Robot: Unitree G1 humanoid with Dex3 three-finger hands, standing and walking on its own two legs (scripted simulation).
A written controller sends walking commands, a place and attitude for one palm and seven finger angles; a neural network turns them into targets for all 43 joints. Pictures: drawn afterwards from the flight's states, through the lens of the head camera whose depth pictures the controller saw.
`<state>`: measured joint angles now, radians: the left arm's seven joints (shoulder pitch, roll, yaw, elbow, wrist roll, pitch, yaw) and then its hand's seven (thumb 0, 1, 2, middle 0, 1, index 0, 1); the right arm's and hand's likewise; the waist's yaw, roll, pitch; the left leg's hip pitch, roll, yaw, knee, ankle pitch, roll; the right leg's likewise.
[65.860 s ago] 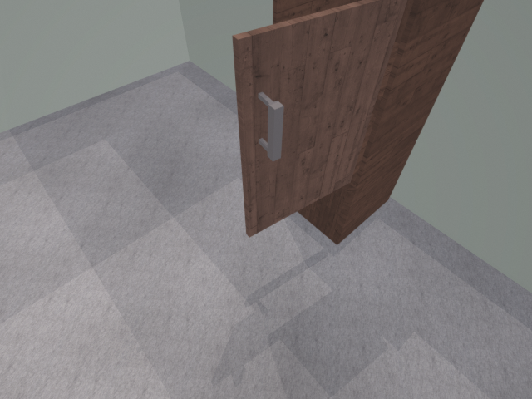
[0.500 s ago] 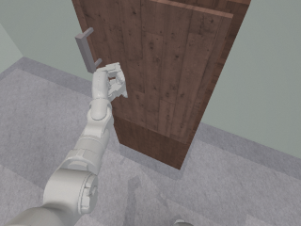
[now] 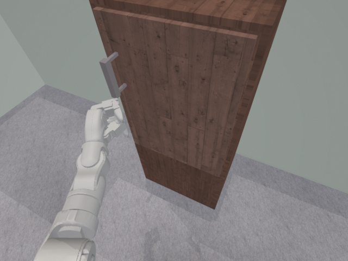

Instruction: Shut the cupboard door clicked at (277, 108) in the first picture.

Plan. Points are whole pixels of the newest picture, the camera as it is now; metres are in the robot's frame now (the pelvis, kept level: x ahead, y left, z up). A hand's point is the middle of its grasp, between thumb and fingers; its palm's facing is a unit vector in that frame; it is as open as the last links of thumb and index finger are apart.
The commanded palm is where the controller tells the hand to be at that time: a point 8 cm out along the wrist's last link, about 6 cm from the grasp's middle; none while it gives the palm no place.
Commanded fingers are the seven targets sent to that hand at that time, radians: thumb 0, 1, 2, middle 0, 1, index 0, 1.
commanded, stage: draw the hand back to the body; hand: left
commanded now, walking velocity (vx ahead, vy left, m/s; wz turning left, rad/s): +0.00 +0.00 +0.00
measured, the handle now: (115, 75) +0.62 +0.19 +0.09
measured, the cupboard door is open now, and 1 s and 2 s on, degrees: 0 0 0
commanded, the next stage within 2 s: step back with the hand held close in 1.26 s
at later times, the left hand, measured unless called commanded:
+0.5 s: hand (58, 168) +0.27 +0.21 +0.14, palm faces +0.25 -0.94 -0.25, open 3.5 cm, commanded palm +0.23 +0.26 +0.16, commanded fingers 0.00 0.90 0.90 -0.69 -0.84 -0.69 -0.84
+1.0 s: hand out of the picture +0.18 +0.31 +0.18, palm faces +0.53 -0.74 -0.42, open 6.9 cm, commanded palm +0.14 +0.33 +0.19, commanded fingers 0.00 0.90 0.90 -0.20 -0.30 -0.20 -0.30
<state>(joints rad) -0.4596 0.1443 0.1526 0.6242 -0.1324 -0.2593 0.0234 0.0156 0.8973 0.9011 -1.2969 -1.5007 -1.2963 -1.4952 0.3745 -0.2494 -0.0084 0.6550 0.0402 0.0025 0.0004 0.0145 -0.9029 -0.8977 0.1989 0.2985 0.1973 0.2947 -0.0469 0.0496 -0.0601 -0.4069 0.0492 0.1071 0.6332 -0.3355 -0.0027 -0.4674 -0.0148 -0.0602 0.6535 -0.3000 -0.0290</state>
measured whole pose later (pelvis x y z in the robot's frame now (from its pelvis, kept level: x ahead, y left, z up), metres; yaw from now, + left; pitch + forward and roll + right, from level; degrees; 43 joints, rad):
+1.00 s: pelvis +0.01 +0.03 +0.02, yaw +3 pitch -5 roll +0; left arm 0.48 0.34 0.36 -0.36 -0.06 -0.07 0.12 0.01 0.89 0.90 -0.30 -0.41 -0.30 -0.40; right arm 0.22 -0.25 0.01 0.64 0.01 -0.07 -0.07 0.02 -0.90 -0.90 0.20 0.30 0.20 0.29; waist 0.07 0.09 0.01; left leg -0.06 0.00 0.07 0.41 -0.26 0.02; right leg -0.09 -0.04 -0.10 0.39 -0.22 0.01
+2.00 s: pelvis -0.07 +0.03 +0.00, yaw +2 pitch -1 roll -1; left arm 0.52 0.39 0.43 -0.46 -0.02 -0.19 0.16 0.01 0.89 0.90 -0.21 -0.30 -0.21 -0.30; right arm 0.25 -0.23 0.01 0.55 0.02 -0.03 -0.09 0.02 -0.90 -0.90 0.20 0.30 0.20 0.30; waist 0.00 0.02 -0.01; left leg -0.39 0.01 0.08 0.66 -0.27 0.06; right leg -0.39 -0.05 -0.08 0.60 -0.19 0.02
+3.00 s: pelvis -0.28 +0.03 +0.00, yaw +3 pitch -1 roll -2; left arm 0.51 0.40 0.44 -0.51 -0.05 -0.20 0.15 0.01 0.89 0.90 -0.20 -0.30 -0.20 -0.30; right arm 0.24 -0.15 0.03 0.58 0.01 -0.14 -0.03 0.01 -0.90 -0.90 0.20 0.30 0.20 0.30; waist 0.02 -0.01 -0.03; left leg -0.41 0.15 0.20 0.58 -0.17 0.02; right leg -0.21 0.01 -0.07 0.61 -0.43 0.01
